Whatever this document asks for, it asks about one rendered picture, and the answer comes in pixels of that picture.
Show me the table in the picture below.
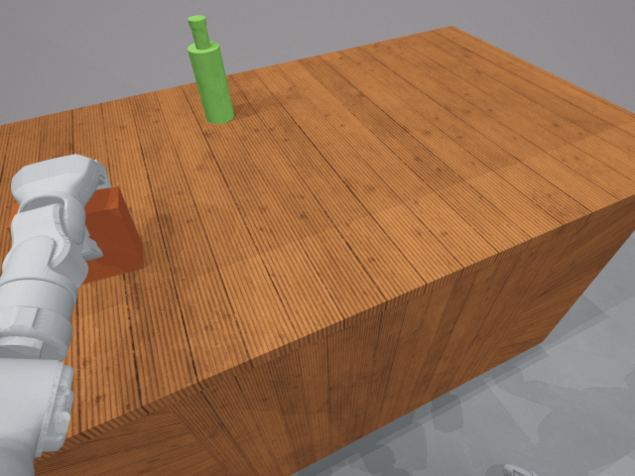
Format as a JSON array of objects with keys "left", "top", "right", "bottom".
[{"left": 0, "top": 26, "right": 635, "bottom": 476}]

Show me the left robot upper arm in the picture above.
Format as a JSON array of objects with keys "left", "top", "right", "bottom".
[{"left": 0, "top": 358, "right": 74, "bottom": 476}]

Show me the robot left forearm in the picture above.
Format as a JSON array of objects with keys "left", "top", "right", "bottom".
[{"left": 0, "top": 190, "right": 88, "bottom": 362}]

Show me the robot left hand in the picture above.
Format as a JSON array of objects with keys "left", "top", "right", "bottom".
[{"left": 11, "top": 154, "right": 112, "bottom": 261}]

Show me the sponge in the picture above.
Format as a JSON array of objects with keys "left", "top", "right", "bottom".
[{"left": 6, "top": 186, "right": 144, "bottom": 283}]

